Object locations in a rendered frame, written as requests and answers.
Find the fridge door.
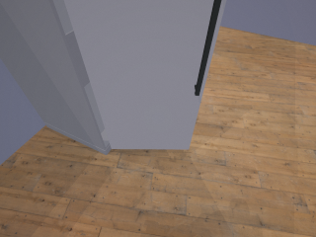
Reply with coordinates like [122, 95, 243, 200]
[64, 0, 227, 150]

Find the handle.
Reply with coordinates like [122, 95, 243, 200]
[195, 0, 222, 96]

